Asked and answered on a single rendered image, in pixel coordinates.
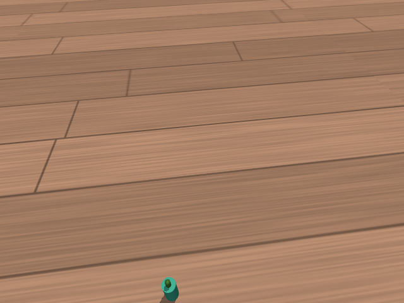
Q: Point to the bottle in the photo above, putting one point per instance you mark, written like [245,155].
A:
[170,289]

